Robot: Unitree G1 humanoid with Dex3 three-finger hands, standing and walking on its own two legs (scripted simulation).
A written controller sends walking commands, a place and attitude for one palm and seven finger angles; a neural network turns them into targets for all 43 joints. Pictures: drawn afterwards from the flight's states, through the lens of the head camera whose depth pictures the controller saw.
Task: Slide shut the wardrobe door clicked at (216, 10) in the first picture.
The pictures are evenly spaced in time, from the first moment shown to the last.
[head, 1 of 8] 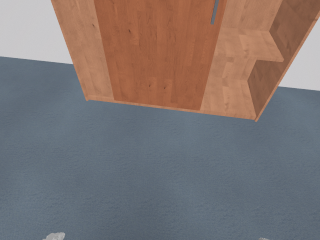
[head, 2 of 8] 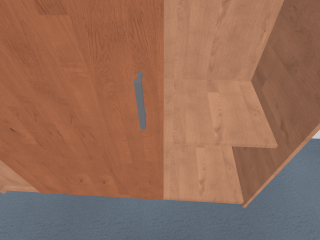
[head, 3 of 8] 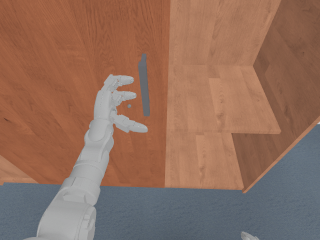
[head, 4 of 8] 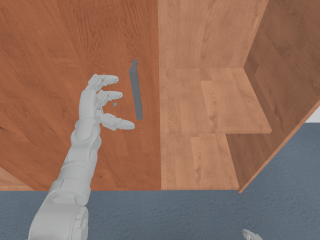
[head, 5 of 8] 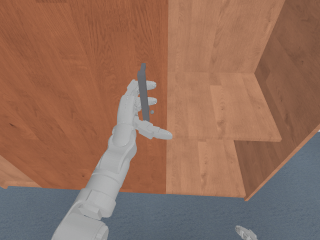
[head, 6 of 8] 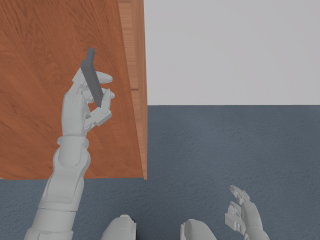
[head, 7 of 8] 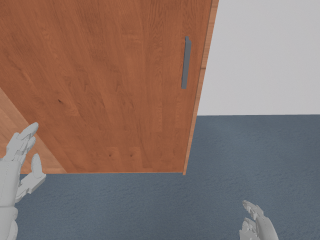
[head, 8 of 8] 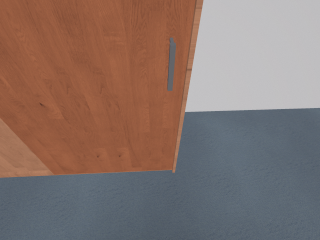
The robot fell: no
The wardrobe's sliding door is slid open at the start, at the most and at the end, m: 0.49 0.49 0.00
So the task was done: yes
